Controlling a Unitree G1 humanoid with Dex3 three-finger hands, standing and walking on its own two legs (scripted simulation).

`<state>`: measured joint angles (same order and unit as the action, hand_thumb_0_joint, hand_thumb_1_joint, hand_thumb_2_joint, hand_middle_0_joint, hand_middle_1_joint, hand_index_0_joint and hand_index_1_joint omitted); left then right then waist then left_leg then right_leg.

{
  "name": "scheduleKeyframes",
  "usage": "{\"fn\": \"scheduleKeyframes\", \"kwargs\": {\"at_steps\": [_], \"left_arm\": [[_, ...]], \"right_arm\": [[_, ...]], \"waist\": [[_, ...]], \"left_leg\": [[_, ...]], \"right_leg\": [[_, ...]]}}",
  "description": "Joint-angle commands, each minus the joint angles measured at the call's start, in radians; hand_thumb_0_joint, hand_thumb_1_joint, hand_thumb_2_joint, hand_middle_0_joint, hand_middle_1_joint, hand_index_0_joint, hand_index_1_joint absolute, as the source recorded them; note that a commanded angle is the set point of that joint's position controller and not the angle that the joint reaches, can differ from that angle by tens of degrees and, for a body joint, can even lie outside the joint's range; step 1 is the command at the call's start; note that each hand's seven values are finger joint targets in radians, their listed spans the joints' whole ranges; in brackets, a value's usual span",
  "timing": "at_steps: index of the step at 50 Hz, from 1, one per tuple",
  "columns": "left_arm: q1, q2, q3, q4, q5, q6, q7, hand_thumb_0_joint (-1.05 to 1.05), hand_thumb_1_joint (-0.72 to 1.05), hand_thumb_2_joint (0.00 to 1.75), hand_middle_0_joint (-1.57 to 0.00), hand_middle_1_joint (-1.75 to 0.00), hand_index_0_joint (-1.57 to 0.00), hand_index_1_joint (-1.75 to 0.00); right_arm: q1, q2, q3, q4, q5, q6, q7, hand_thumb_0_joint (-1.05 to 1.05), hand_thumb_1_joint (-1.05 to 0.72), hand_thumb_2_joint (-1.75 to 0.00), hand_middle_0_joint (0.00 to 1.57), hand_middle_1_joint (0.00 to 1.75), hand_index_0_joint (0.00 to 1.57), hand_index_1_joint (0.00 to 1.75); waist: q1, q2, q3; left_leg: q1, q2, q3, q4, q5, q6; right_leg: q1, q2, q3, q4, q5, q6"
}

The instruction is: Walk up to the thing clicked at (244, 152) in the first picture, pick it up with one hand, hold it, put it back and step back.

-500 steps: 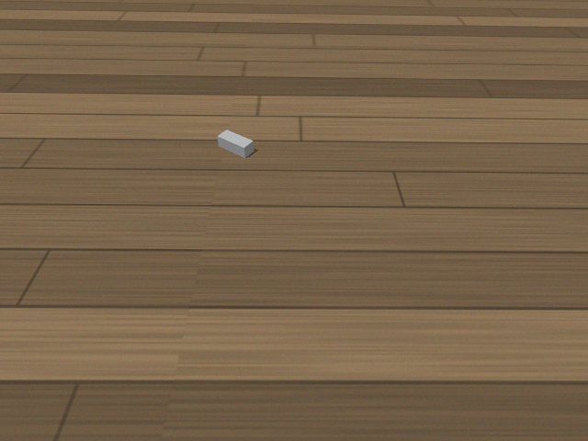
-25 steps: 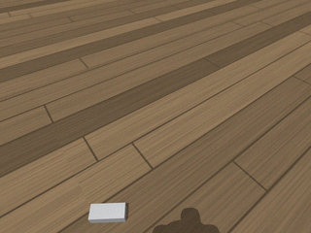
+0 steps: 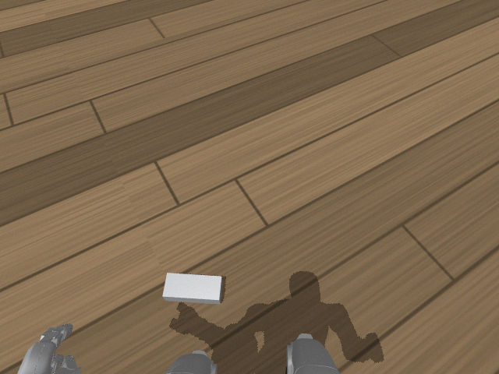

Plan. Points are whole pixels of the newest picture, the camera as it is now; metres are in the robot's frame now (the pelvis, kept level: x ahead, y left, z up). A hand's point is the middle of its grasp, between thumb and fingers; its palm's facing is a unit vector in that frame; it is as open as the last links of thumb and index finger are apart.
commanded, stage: walk up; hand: left
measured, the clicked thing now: (193, 288) +0.42 +0.18 -0.70
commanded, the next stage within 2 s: stand in 0.50 s
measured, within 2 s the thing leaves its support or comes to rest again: neither
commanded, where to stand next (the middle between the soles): +0.05 -0.04 m, yaw -3 degrees
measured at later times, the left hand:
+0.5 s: hand out of the picture +0.07 +0.26 -0.11, palm faces -0.07 -0.89 -0.46, open 7.4 cm
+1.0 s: hand out of the picture +0.11 +0.16 -0.11, palm faces -0.07 -0.95 -0.29, open 7.4 cm
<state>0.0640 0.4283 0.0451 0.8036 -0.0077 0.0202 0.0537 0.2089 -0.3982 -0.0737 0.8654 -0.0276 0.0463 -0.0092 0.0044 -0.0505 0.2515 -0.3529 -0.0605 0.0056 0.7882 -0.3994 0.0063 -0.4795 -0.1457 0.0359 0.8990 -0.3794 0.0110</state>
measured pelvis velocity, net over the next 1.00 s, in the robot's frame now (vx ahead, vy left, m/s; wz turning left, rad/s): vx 0.00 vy -0.07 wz -0.04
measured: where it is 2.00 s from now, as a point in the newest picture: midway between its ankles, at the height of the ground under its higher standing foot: outside the picture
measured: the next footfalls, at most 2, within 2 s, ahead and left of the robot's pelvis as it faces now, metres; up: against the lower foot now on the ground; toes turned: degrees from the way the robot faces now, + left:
right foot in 0.48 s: +0.08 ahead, -0.18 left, +0.00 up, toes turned -5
left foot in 0.74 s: +0.05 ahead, +0.06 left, +0.00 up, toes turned -1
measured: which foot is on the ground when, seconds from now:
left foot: down 0.00-0.50, up 0.52-0.72, down 0.74-1.00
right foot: up 0.00-0.46, down 0.48-1.00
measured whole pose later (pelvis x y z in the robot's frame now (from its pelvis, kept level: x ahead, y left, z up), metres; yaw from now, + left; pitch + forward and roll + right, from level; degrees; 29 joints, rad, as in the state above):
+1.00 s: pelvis +0.00 -0.07 +0.04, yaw -2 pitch -4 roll +1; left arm 0.13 0.33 -0.01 1.04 0.00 -0.02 -0.02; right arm 0.15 -0.35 -0.03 1.07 -0.01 -0.02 0.01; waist 0.00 -0.03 0.05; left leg -0.12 0.01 0.01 0.42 -0.23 -0.02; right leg -0.20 -0.01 -0.04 0.44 -0.18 -0.02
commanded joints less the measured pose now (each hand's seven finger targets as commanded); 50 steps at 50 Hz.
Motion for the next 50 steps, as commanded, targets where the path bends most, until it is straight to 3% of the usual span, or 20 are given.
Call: {"fn": "scheduleKeyframes", "kwargs": {"at_steps": [1,3,4,7,9,12,17,22,23,24,25,26,27,28,35,38,39,41,43,50], "left_arm": [[0.028,0.201,0.054,-0.018,-0.003,-0.002,0.042,0.0,0.9,0.9,-0.2,-0.3,-0.2,-0.3],[0.057,0.202,0.061,0.021,-0.018,0.0,0.025,0.0,0.9,0.9,-0.2,-0.3,-0.2,-0.3],[0.104,0.179,0.054,0.03,-0.019,0.0,0.015,0.0,0.9,0.9,-0.2,-0.3,-0.2,-0.3],[0.079,0.171,0.048,0.047,0.011,-0.01,-0.023,0.0,0.9,0.9,-0.2,-0.3,-0.2,-0.3],[0.065,0.199,0.059,0.029,0.031,-0.022,-0.043,0.0,0.9,0.9,-0.2,-0.3,-0.2,-0.3],[0.077,0.231,0.071,0.031,0.047,-0.034,-0.067,0.0,0.9,0.9,-0.2,-0.3,-0.2,-0.3],[0.118,0.199,0.076,0.032,0.043,-0.061,-0.102,0.0,0.9,0.9,-0.2,-0.3,-0.2,-0.3],[0.335,0.152,0.07,0.129,0.022,-0.082,-0.067,0.0,0.9,0.9,-0.2,-0.3,-0.2,-0.3],[0.36,0.17,0.074,0.136,0.02,-0.084,-0.05,0.0,0.9,0.9,-0.2,-0.3,-0.2,-0.3],[0.386,0.272,0.098,0.129,0.035,-0.088,-0.031,0.0,0.9,0.9,-0.2,-0.3,-0.2,-0.3],[0.248,0.289,0.065,0.066,0.042,-0.094,-0.038,0.0,0.9,0.9,-0.2,-0.3,-0.2,-0.3],[0.163,0.308,0.075,0.044,0.04,-0.088,-0.035,0.0,0.9,0.9,-0.2,-0.3,-0.2,-0.3],[0.09,0.301,0.07,0.033,0.041,-0.083,-0.035,0.0,0.9,0.9,-0.2,-0.3,-0.2,-0.3],[0.063,0.274,0.064,0.024,0.034,-0.083,-0.041,0.0,0.9,0.9,-0.2,-0.3,-0.2,-0.3],[0.086,0.216,0.042,0.075,0.016,-0.076,-0.047,0.0,0.9,0.9,-0.2,-0.3,-0.2,-0.3],[0.098,0.118,0.015,0.074,-0.007,-0.074,-0.046,0.0,0.9,0.9,-0.2,-0.3,-0.2,-0.3],[0.111,0.118,0.011,0.091,-0.016,-0.07,-0.046,0.0,0.9,0.9,-0.2,-0.3,-0.2,-0.3],[0.075,0.15,0.014,0.124,0.0,-0.068,-0.049,0.0,0.9,0.9,-0.2,-0.3,-0.2,-0.3],[0.028,0.168,0.014,0.134,0.015,-0.07,-0.055,0.0,0.9,0.9,-0.2,-0.3,-0.2,-0.3],[0.017,0.133,-0.004,0.194,0.008,-0.072,-0.055,0.0,0.9,0.9,-0.2,-0.3,-0.2,-0.3]], "right_arm": [[0.06,-0.357,-0.085,-0.078,0.008,-0.036,0.003,0.0,-0.9,-0.9,0.2,0.3,0.2,0.3],[-0.042,-0.244,-0.055,-0.1,0.0,-0.039,-0.008,0.0,-0.9,-0.9,0.2,0.3,0.2,0.3],[-0.038,-0.221,-0.046,-0.087,0.002,-0.051,-0.017,0.0,-0.9,-0.9,0.2,0.3,0.2,0.3],[0.041,-0.241,-0.048,-0.046,0.008,-0.087,-0.018,0.0,-0.9,-0.9,0.2,0.3,0.2,0.3],[0.109,-0.306,-0.077,-0.046,-0.001,-0.095,-0.011,0.0,-0.9,-0.9,0.2,0.3,0.2,0.3],[0.141,-0.329,-0.085,-0.053,-0.008,-0.108,0.001,0.0,-0.9,-0.9,0.2,0.3,0.2,0.3],[0.107,-0.326,-0.078,-0.075,-0.006,-0.127,0.016,0.0,-0.9,-0.9,0.2,0.3,0.2,0.3],[-0.09,-0.214,-0.024,-0.115,0.007,-0.077,0.025,0.0,-0.9,-0.9,0.2,0.3,0.2,0.3],[-0.075,-0.162,-0.008,-0.115,0.011,-0.06,0.024,0.0,-0.9,-0.9,0.2,0.3,0.2,0.3],[-0.053,-0.123,-0.002,-0.132,0.015,-0.046,0.018,0.0,-0.9,-0.9,0.2,0.3,0.2,0.3],[-0.003,-0.126,-0.005,-0.119,0.033,-0.051,0.0,0.0,-0.9,-0.9,0.2,0.3,0.2,0.3],[0.021,-0.206,-0.033,-0.092,0.031,-0.046,0.0,0.0,-0.9,-0.9,0.2,0.3,0.2,0.3],[0.06,-0.222,-0.039,-0.065,0.033,-0.049,0.008,0.0,-0.9,-0.9,0.2,0.3,0.2,0.3],[0.112,-0.223,-0.043,-0.02,0.03,-0.046,0.011,0.0,-0.9,-0.9,0.2,0.3,0.2,0.3],[0.089,-0.17,-0.031,0.057,0.015,-0.074,0.007,0.0,-0.9,-0.9,0.2,0.3,0.2,0.3],[0.031,-0.217,-0.033,0.059,0.002,-0.098,-0.002,0.0,-0.9,-0.9,0.2,0.3,0.2,0.3],[-0.049,-0.225,-0.024,0.06,0.008,-0.099,0.002,0.0,-0.9,-0.9,0.2,0.3,0.2,0.3],[-0.092,-0.168,-0.009,0.082,0.02,-0.089,0.013,0.0,-0.9,-0.9,0.2,0.3,0.2,0.3],[-0.076,-0.145,0.002,0.098,0.023,-0.086,0.016,0.0,-0.9,-0.9,0.2,0.3,0.2,0.3],[-0.117,-0.149,0.012,0.158,0.019,-0.095,0.01,0.0,-0.9,-0.9,0.2,0.3,0.2,0.3]], "waist": [[-0.051,0.288,-0.316],[-0.013,0.197,-0.283],[0.01,0.198,-0.3],[-0.038,0.174,-0.379],[-0.078,0.203,-0.346],[-0.088,0.202,-0.23],[-0.066,0.245,-0.125],[0.063,0.242,-0.179],[0.074,0.15,-0.19],[0.089,-0.063,-0.171],[0.024,-0.177,-0.192],[0.01,-0.117,-0.17],[-0.026,-0.165,-0.129],[-0.04,-0.174,-0.134],[-0.031,-0.129,-0.217],[-0.004,0.057,-0.301],[0.035,0.082,-0.27],[0.029,0.069,-0.245],[-0.007,0.062,-0.236],[0.001,0.077,-0.229]], "left_leg": [[0.082,0.437,-0.628,-0.353,0.642,0.296],[0.144,0.264,-0.299,-0.254,0.656,0.206],[0.203,0.249,-0.248,-0.235,0.636,0.174],[0.34,0.27,-0.356,-0.306,0.149,0.168],[0.422,0.32,-0.455,-0.391,-0.161,0.218],[0.363,0.378,-0.542,-0.479,-0.359,0.254],[0.196,0.364,-0.427,-0.509,-0.249,0.253],[-0.184,0.181,-0.118,-0.297,-0.063,0.106],[-0.211,0.132,-0.062,-0.155,-0.056,0.074],[-0.284,0.034,-0.041,0.075,-0.117,0.035],[-0.168,0.039,-0.103,0.105,-0.174,0.023],[-0.078,0.075,-0.123,0.134,-0.154,0.031],[-0.038,0.067,-0.09,0.152,-0.188,0.033],[-0.035,0.08,-0.081,0.155,-0.161,0.03],[0.155,0.066,-0.001,-0.295,0.078,0.024],[0.246,0.207,-0.194,-0.445,0.322,0.042],[0.143,0.216,-0.203,-0.441,0.228,0.057],[0.061,0.167,-0.139,-0.451,0.025,0.04],[0.132,0.146,-0.098,-0.456,0.09,0.02],[0.17,0.178,-0.108,-0.487,0.25,0.015]], "right_leg": [[-0.015,0.176,0.118,0.322,-0.315,-0.035],[-0.06,0.182,0.145,0.38,-0.195,-0.039],[-0.09,0.191,0.145,0.347,-0.145,-0.045],[-0.055,0.145,0.099,0.098,-0.1,-0.021],[-0.148,0.152,0.065,0.092,-0.133,-0.014],[-0.194,0.135,0.056,0.071,-0.211,-0.022],[-0.096,0.094,-0.005,-0.053,-0.172,-0.035],[0.385,0.171,-0.122,-0.321,0.162,-0.015],[0.421,0.151,-0.074,-0.401,0.171,-0.006],[0.348,-0.03,0.229,-0.561,0.016,-0.042],[0.19,-0.23,0.488,-0.701,-0.162,-0.111],[0.064,-0.213,0.465,-0.746,-0.427,-0.152],[-0.016,-0.189,0.421,-0.731,-0.434,-0.194],[0.023,-0.139,0.355,-0.712,-0.425,-0.178],[0.174,-0.047,0.151,-0.532,0.115,-0.138],[0.218,0.026,0.062,-0.42,0.278,-0.058],[0.271,0.068,0.046,-0.464,0.162,-0.046],[0.342,0.02,0.106,-0.538,0.022,-0.051],[0.286,0.001,0.125,-0.562,0.025,-0.064],[0.332,0.021,0.067,-0.56,0.261,-0.048]]}}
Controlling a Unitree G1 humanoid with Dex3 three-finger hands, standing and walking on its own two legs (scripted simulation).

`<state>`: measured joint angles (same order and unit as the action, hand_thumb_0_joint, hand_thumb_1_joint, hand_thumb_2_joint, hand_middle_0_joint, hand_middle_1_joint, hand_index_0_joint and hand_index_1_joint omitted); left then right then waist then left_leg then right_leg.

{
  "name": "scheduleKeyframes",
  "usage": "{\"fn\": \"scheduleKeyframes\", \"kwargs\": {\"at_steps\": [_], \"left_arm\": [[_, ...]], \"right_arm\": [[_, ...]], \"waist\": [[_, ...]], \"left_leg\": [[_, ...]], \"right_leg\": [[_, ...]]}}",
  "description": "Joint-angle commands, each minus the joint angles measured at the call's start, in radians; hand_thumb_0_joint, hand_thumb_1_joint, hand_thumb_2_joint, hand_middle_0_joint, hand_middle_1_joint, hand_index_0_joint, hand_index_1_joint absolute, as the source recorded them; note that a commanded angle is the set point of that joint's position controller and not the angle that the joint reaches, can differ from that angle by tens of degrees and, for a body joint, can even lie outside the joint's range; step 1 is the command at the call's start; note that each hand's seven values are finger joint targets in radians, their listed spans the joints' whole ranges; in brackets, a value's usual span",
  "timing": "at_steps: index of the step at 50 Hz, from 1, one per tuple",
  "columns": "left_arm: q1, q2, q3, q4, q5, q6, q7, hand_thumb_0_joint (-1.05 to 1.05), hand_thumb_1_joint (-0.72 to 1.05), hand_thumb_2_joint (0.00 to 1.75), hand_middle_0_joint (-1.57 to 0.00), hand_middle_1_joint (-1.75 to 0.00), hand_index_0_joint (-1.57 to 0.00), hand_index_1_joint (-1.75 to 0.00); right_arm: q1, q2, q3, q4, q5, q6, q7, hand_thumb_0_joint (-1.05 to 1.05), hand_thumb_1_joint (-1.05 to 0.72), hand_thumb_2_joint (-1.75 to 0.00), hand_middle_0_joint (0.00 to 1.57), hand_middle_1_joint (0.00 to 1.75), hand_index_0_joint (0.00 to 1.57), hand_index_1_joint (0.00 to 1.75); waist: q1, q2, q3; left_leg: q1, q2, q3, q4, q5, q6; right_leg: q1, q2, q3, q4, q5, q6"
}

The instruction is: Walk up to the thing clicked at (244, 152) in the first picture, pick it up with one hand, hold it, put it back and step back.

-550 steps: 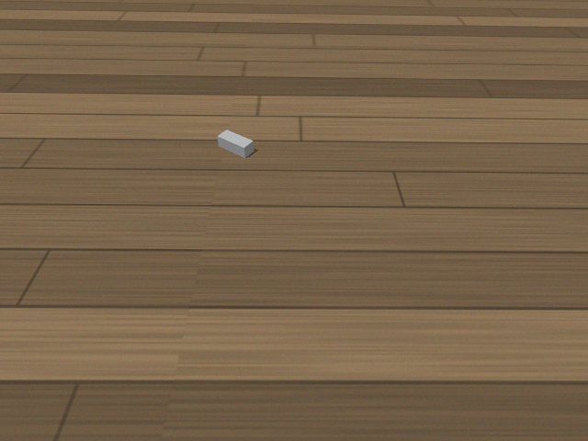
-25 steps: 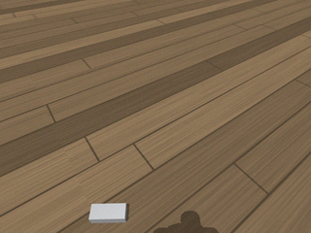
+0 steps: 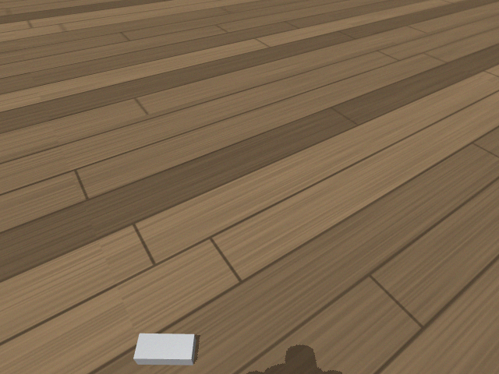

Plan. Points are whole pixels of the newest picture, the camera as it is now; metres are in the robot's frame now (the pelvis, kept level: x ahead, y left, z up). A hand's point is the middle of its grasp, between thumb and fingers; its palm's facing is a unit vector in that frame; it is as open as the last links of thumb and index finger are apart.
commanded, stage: stand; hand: left
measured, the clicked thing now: (166, 349) +0.41 +0.27 -0.74
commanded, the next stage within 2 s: none
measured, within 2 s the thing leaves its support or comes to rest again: neither
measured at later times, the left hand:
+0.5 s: hand out of the picture +0.08 +0.25 -0.15, palm faces -0.01 -0.94 -0.35, open 7.4 cm
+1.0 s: hand out of the picture +0.10 +0.24 -0.14, palm faces -0.02 -0.94 -0.34, open 7.4 cm
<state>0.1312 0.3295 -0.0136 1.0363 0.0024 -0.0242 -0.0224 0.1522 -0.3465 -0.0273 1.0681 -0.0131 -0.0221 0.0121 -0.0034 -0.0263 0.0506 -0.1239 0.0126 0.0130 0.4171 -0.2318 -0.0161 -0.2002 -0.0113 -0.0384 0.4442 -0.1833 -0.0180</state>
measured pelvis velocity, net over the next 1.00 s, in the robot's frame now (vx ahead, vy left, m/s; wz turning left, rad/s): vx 0.02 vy -0.01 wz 0.00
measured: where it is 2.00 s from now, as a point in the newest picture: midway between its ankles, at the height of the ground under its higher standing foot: outside the picture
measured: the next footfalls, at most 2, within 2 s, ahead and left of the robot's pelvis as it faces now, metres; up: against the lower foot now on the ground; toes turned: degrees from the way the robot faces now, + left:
none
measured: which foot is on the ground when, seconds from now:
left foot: down 0.00-1.00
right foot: down 0.00-1.00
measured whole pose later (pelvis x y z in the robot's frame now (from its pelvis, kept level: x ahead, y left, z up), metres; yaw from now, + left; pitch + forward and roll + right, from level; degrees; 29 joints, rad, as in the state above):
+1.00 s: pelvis +0.02 -0.01 +0.01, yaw +0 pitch -2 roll +0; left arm 0.08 0.34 0.00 1.14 0.00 -0.01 -0.01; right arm 0.10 -0.35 -0.01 1.16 -0.02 -0.01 0.00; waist 0.00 0.01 0.05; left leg -0.07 0.04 0.01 0.31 -0.19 -0.04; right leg -0.15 0.01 -0.05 0.33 -0.15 -0.03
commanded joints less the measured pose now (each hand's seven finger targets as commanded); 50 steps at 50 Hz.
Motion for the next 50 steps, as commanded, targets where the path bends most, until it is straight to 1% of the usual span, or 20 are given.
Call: {"fn": "scheduleKeyframes", "kwargs": {"at_steps": [1,4,6,9,13,16,18,22,26,30,32,35,36,39,41,42,43,46,47,50], "left_arm": [[-0.055,0.235,0.055,-0.032,-0.002,-0.027,0.021,0.0,0.9,0.9,-0.2,-0.3,-0.2,-0.3],[-0.065,0.223,0.051,-0.015,-0.001,-0.028,0.02,0.0,0.9,0.9,-0.2,-0.3,-0.2,-0.3],[-0.065,0.222,0.05,0.001,0.0,-0.028,0.022,0.0,0.9,0.9,-0.2,-0.3,-0.2,-0.3],[-0.077,0.218,0.048,0.01,-0.001,-0.027,0.022,0.0,0.9,0.9,-0.2,-0.3,-0.2,-0.3],[-0.096,0.228,0.049,0.022,0.0,-0.023,0.025,0.0,0.9,0.9,-0.2,-0.3,-0.2,-0.3],[-0.098,0.232,0.049,0.032,0.001,-0.022,0.026,0.0,0.9,0.9,-0.2,-0.3,-0.2,-0.3],[-0.098,0.237,0.049,0.04,0.0,-0.021,0.026,0.0,0.9,0.9,-0.2,-0.3,-0.2,-0.3],[-0.09,0.243,0.051,0.05,0.0,-0.022,0.026,0.0,0.9,0.9,-0.2,-0.3,-0.2,-0.3],[-0.093,0.239,0.05,0.053,0.001,-0.018,0.027,0.0,0.9,0.9,-0.2,-0.3,-0.2,-0.3],[-0.091,0.238,0.05,0.053,0.001,-0.019,0.027,0.0,0.9,0.9,-0.2,-0.3,-0.2,-0.3],[-0.085,0.243,0.052,0.056,0.0,-0.017,0.026,0.0,0.9,0.9,-0.2,-0.3,-0.2,-0.3],[-0.093,0.241,0.053,0.054,-0.002,-0.017,0.026,0.0,0.9,0.9,-0.2,-0.3,-0.2,-0.3],[-0.091,0.235,0.052,0.056,-0.002,-0.015,0.025,0.0,0.9,0.9,-0.2,-0.3,-0.2,-0.3],[-0.092,0.234,0.051,0.055,0.001,-0.015,0.026,0.0,0.9,0.9,-0.2,-0.3,-0.2,-0.3],[-0.1,0.234,0.052,0.052,0.003,-0.016,0.027,0.0,0.9,0.9,-0.2,-0.3,-0.2,-0.3],[-0.095,0.236,0.053,0.054,-0.001,-0.014,0.026,0.0,0.9,0.9,-0.2,-0.3,-0.2,-0.3],[-0.095,0.235,0.054,0.054,0.0,-0.015,0.027,0.0,0.9,0.9,-0.2,-0.3,-0.2,-0.3],[-0.09,0.23,0.051,0.056,0.003,-0.013,0.027,0.0,0.9,0.9,-0.2,-0.3,-0.2,-0.3],[-0.093,0.227,0.05,0.053,0.002,-0.015,0.028,0.0,0.9,0.9,-0.2,-0.3,-0.2,-0.3],[-0.101,0.235,0.053,0.054,0.001,-0.014,0.028,0.0,0.9,0.9,-0.2,-0.3,-0.2,-0.3]], "right_arm": [[-0.062,-0.204,-0.033,-0.039,0.006,-0.025,-0.012,0.0,-0.9,-0.9,0.2,0.3,0.2,0.3],[-0.078,-0.204,-0.027,-0.029,0.009,-0.026,-0.013,0.0,-0.9,-0.9,0.2,0.3,0.2,0.3],[-0.092,-0.204,-0.027,-0.02,0.01,-0.023,-0.013,0.0,-0.9,-0.9,0.2,0.3,0.2,0.3],[-0.103,-0.211,-0.025,-0.011,0.009,-0.021,-0.013,0.0,-0.9,-0.9,0.2,0.3,0.2,0.3],[-0.123,-0.204,-0.022,0.003,0.006,-0.013,-0.012,0.0,-0.9,-0.9,0.2,0.3,0.2,0.3],[-0.133,-0.202,-0.021,0.009,0.004,-0.012,-0.012,0.0,-0.9,-0.9,0.2,0.3,0.2,0.3],[-0.129,-0.199,-0.017,0.018,0.004,-0.012,-0.01,0.0,-0.9,-0.9,0.2,0.3,0.2,0.3],[-0.13,-0.199,-0.017,0.026,0.005,-0.014,-0.01,0.0,-0.9,-0.9,0.2,0.3,0.2,0.3],[-0.133,-0.203,-0.019,0.03,0.002,-0.01,-0.009,0.0,-0.9,-0.9,0.2,0.3,0.2,0.3],[-0.121,-0.201,-0.019,0.03,0.002,-0.011,-0.01,0.0,-0.9,-0.9,0.2,0.3,0.2,0.3],[-0.113,-0.194,-0.015,0.033,0.002,-0.011,-0.01,0.0,-0.9,-0.9,0.2,0.3,0.2,0.3],[-0.11,-0.197,-0.013,0.034,0.001,-0.013,-0.012,0.0,-0.9,-0.9,0.2,0.3,0.2,0.3],[-0.11,-0.198,-0.012,0.035,0.002,-0.011,-0.013,0.0,-0.9,-0.9,0.2,0.3,0.2,0.3],[-0.099,-0.198,-0.011,0.034,0.003,-0.01,-0.014,0.0,-0.9,-0.9,0.2,0.3,0.2,0.3],[-0.095,-0.201,-0.012,0.031,0.001,-0.012,-0.015,0.0,-0.9,-0.9,0.2,0.3,0.2,0.3],[-0.092,-0.199,-0.009,0.036,0.002,-0.011,-0.016,0.0,-0.9,-0.9,0.2,0.3,0.2,0.3],[-0.101,-0.207,-0.013,0.031,0.001,-0.012,-0.016,0.0,-0.9,-0.9,0.2,0.3,0.2,0.3],[-0.094,-0.207,-0.012,0.034,0.002,-0.009,-0.017,0.0,-0.9,-0.9,0.2,0.3,0.2,0.3],[-0.092,-0.209,-0.013,0.03,0.002,-0.009,-0.017,0.0,-0.9,-0.9,0.2,0.3,0.2,0.3],[-0.087,-0.2,-0.008,0.03,0.002,-0.007,-0.016,0.0,-0.9,-0.9,0.2,0.3,0.2,0.3]], "waist": [[0.007,0.046,-0.029],[0.003,0.042,-0.066],[0.002,0.022,-0.058],[0.0,0.021,-0.09],[0.003,-0.002,-0.067],[0.002,0.01,-0.075],[0.005,0.016,-0.063],[0.006,0.016,-0.08],[0.009,0.016,-0.06],[0.005,0.025,-0.083],[0.008,0.023,-0.07],[0.008,0.034,-0.084],[0.011,0.033,-0.069],[0.005,0.022,-0.077],[-0.002,0.028,-0.102],[0.006,0.026,-0.081],[0.004,0.039,-0.1],[0.005,0.019,-0.081],[0.001,0.025,-0.088],[-0.001,0.015,-0.075]], "left_leg": [[-0.049,0.106,-0.114,-0.121,0.081,0.036],[-0.023,0.115,-0.109,-0.121,0.145,0.033],[0.003,0.113,-0.105,-0.122,0.126,0.033],[0.035,0.119,-0.099,-0.119,0.191,0.03],[0.017,0.116,-0.097,-0.137,0.121,0.025],[0.037,0.119,-0.094,-0.147,0.118,0.023],[0.015,0.117,-0.096,-0.161,0.082,0.023],[0.039,0.122,-0.096,-0.165,0.104,0.025],[0.026,0.115,-0.093,-0.158,0.07,0.027],[0.027,0.118,-0.091,-0.161,0.102,0.027],[0.015,0.116,-0.092,-0.17,0.08,0.024],[0.006,0.12,-0.093,-0.172,0.11,0.023],[-0.011,0.118,-0.093,-0.173,0.081,0.024],[0.012,0.119,-0.09,-0.164,0.098,0.025],[0.026,0.124,-0.088,-0.159,0.141,0.024],[0.007,0.121,-0.09,-0.168,0.123,0.022],[0.024,0.123,-0.085,-0.161,0.145,0.023],[0.02,0.122,-0.086,-0.16,0.134,0.022],[0.022,0.123,-0.085,-0.154,0.143,0.023],[0.011,0.121,-0.084,-0.158,0.116,0.023]], "right_leg": [[0.052,-0.117,0.148,-0.115,0.063,-0.019],[0.087,-0.116,0.133,-0.109,0.154,-0.014],[0.069,-0.118,0.138,-0.127,0.144,-0.01],[0.087,-0.122,0.131,-0.126,0.216,-0.011],[0.071,-0.121,0.137,-0.162,0.122,-0.006],[0.064,-0.12,0.137,-0.166,0.126,-0.007],[0.067,-0.118,0.138,-0.175,0.072,-0.004],[0.068,-0.12,0.14,-0.171,0.088,-0.006],[0.046,-0.12,0.149,-0.196,0.003,-0.003],[0.073,-0.12,0.141,-0.18,0.067,-0.006],[0.068,-0.117,0.139,-0.18,0.041,-0.005],[0.098,-0.121,0.14,-0.169,0.092,-0.007],[0.091,-0.117,0.138,-0.176,0.061,-0.005],[0.084,-0.118,0.139,-0.178,0.075,-0.004],[0.102,-0.124,0.136,-0.161,0.147,-0.006],[0.097,-0.12,0.135,-0.165,0.123,-0.006],[0.107,-0.124,0.135,-0.16,0.158,-0.007],[0.091,-0.118,0.129,-0.172,0.118,-0.004],[0.099,-0.119,0.131,-0.17,0.146,-0.002],[0.101,-0.123,0.136,-0.178,0.123,-0.002]]}}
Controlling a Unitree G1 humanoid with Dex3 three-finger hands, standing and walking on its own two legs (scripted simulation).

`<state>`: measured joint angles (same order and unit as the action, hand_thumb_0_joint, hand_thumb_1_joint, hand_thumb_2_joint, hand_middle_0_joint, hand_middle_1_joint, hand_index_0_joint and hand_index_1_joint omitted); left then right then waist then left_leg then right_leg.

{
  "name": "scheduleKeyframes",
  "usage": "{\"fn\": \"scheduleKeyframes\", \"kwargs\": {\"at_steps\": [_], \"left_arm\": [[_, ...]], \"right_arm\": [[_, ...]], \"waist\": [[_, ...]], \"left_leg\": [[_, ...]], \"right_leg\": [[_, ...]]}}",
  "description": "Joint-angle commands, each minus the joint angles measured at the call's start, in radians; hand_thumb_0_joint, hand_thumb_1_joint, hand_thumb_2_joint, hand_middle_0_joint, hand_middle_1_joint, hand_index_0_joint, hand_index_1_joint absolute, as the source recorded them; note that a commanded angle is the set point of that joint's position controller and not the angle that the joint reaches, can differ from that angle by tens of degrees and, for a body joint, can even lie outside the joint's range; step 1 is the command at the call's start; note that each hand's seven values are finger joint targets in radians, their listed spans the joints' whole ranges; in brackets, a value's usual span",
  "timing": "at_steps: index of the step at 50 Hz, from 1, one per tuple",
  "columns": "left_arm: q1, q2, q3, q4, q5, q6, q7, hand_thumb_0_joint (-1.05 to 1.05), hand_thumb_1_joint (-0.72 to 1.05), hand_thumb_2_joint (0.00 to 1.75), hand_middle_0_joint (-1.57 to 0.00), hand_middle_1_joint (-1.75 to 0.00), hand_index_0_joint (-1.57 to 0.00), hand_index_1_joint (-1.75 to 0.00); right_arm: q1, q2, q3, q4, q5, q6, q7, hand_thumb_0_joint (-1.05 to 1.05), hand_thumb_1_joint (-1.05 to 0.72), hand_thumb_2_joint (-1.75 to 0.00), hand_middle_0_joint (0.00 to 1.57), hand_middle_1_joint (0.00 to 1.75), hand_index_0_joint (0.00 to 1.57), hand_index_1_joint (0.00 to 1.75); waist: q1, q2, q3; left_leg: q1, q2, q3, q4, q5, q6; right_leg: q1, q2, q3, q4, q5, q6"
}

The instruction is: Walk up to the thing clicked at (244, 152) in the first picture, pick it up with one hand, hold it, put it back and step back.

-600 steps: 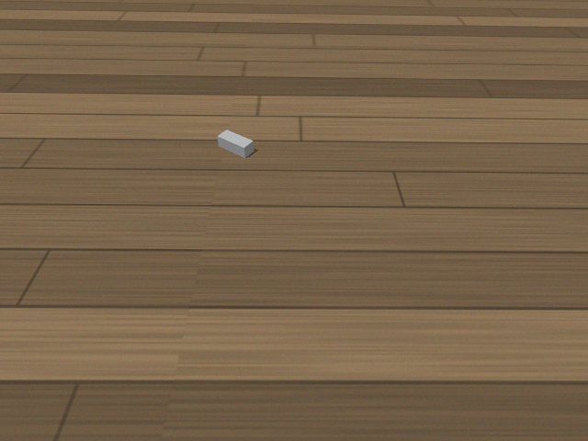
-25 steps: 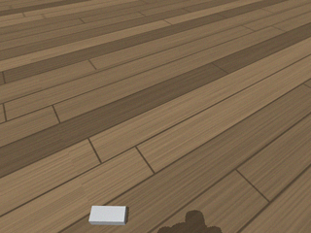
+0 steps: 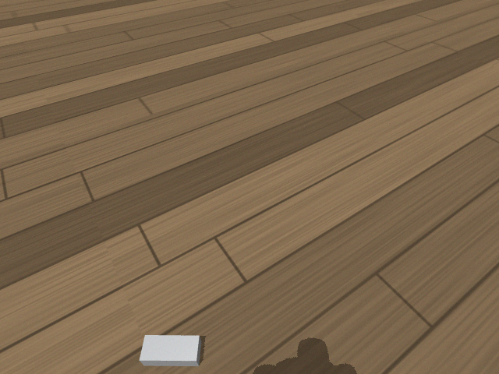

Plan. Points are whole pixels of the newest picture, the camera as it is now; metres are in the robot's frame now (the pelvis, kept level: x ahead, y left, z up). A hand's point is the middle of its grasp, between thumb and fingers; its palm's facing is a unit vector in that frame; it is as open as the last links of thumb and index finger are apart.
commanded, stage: stand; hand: left
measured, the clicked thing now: (171, 350) +0.39 +0.28 -0.75
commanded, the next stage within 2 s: none
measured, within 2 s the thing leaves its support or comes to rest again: neither
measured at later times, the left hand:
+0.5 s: hand out of the picture +0.09 +0.25 -0.15, palm faces -0.01 -0.94 -0.35, open 7.4 cm
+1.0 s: hand out of the picture +0.09 +0.25 -0.15, palm faces -0.01 -0.94 -0.35, open 7.4 cm
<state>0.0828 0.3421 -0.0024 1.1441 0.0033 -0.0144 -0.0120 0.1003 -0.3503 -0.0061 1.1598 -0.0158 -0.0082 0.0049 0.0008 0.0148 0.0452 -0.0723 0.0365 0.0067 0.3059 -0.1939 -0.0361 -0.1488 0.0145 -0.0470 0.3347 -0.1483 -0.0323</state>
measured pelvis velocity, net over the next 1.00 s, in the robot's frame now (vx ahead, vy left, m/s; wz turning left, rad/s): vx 0.01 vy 0.00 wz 0.00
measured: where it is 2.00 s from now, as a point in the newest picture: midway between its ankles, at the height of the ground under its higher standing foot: outside the picture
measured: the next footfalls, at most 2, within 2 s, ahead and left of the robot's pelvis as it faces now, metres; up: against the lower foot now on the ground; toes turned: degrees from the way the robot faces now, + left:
none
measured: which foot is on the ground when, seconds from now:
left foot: down 0.00-1.00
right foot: down 0.00-1.00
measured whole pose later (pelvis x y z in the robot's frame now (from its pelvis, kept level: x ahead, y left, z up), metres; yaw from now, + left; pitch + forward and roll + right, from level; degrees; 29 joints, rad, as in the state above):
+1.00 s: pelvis +0.01 +0.00 +0.00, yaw +0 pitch -2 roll +0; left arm 0.09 0.34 0.00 1.14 0.00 -0.01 -0.01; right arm 0.12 -0.36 0.00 1.14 -0.02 -0.01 0.00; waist 0.00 0.02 0.04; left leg -0.05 0.04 0.01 0.29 -0.21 -0.04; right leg -0.13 0.02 -0.05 0.33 -0.16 -0.03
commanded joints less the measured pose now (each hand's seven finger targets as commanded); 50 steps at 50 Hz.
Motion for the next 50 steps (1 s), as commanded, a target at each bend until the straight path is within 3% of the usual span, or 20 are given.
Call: {"fn": "scheduleKeyframes", "kwargs": {"at_steps": [1,7,9,15,19,20,26,40,50], "left_arm": [[-0.04,0.22,0.04,-0.052,0.001,-0.024,0.018,0.0,0.9,0.9,-0.2,-0.3,-0.2,-0.3],[-0.051,0.221,0.041,-0.06,-0.001,-0.023,0.019,0.0,0.9,0.9,-0.2,-0.3,-0.2,-0.3],[-0.052,0.22,0.042,-0.064,0.0,-0.025,0.018,0.0,0.9,0.9,-0.2,-0.3,-0.2,-0.3],[-0.052,0.22,0.042,-0.06,0.0,-0.025,0.018,0.0,0.9,0.9,-0.2,-0.3,-0.2,-0.3],[-0.046,0.22,0.043,-0.057,0.0,-0.022,0.019,0.0,0.9,0.9,-0.2,-0.3,-0.2,-0.3],[-0.045,0.22,0.043,-0.057,0.001,-0.023,0.02,0.0,0.9,0.9,-0.2,-0.3,-0.2,-0.3],[-0.043,0.218,0.042,-0.057,0.002,-0.018,0.019,0.0,0.9,0.9,-0.2,-0.3,-0.2,-0.3],[-0.037,0.224,0.043,-0.06,0.001,-0.022,0.02,0.0,0.9,0.9,-0.2,-0.3,-0.2,-0.3],[-0.032,0.222,0.041,-0.059,0.001,-0.022,0.021,0.0,0.9,0.9,-0.2,-0.3,-0.2,-0.3]], "right_arm": [[-0.037,-0.194,-0.029,-0.061,0.006,-0.02,-0.009,0.0,-0.9,-0.9,0.2,0.3,0.2,0.3],[-0.029,-0.199,-0.03,-0.063,0.004,-0.02,-0.009,0.0,-0.9,-0.9,0.2,0.3,0.2,0.3],[-0.035,-0.207,-0.032,-0.069,0.003,-0.023,-0.011,0.0,-0.9,-0.9,0.2,0.3,0.2,0.3],[-0.036,-0.204,-0.029,-0.07,0.005,-0.024,-0.013,0.0,-0.9,-0.9,0.2,0.3,0.2,0.3],[-0.028,-0.203,-0.027,-0.071,0.006,-0.022,-0.014,0.0,-0.9,-0.9,0.2,0.3,0.2,0.3],[-0.032,-0.206,-0.028,-0.073,0.003,-0.022,-0.014,0.0,-0.9,-0.9,0.2,0.3,0.2,0.3],[-0.03,-0.208,-0.028,-0.072,0.005,-0.02,-0.014,0.0,-0.9,-0.9,0.2,0.3,0.2,0.3],[-0.024,-0.206,-0.026,-0.08,0.004,-0.023,-0.015,0.0,-0.9,-0.9,0.2,0.3,0.2,0.3],[-0.015,-0.207,-0.026,-0.082,0.005,-0.019,-0.016,0.0,-0.9,-0.9,0.2,0.3,0.2,0.3]], "waist": [[0.001,-0.034,-0.056],[-0.001,-0.028,-0.057],[-0.004,-0.008,-0.09],[-0.003,-0.015,-0.102],[-0.003,-0.019,-0.08],[-0.002,-0.019,-0.097],[0.002,-0.012,-0.059],[-0.001,-0.01,-0.089],[-0.001,-0.015,-0.067]], "left_leg": [[-0.041,0.093,-0.079,-0.048,0.069,0.04],[-0.05,0.096,-0.077,-0.052,0.078,0.04],[-0.026,0.101,-0.075,-0.043,0.109,0.041],[-0.015,0.106,-0.072,-0.046,0.153,0.041],[-0.022,0.104,-0.074,-0.054,0.115,0.041],[-0.007,0.104,-0.07,-0.048,0.141,0.042],[-0.028,0.102,-0.074,-0.054,0.091,0.042],[-0.003,0.106,-0.073,-0.051,0.146,0.041],[-0.018,0.105,-0.072,-0.058,0.114,0.046]], "right_leg": [[0.03,-0.145,0.142,-0.079,0.058,0.014],[0.042,-0.141,0.141,-0.078,0.059,0.013],[0.059,-0.146,0.142,-0.062,0.136,0.009],[0.083,-0.149,0.135,-0.049,0.201,0.009],[0.066,-0.144,0.134,-0.059,0.15,0.012],[0.077,-0.148,0.134,-0.054,0.184,0.011],[0.047,-0.14,0.135,-0.07,0.086,0.01],[0.069,-0.146,0.133,-0.051,0.187,0.007],[0.068,-0.144,0.132,-0.06,0.15,0.007]]}}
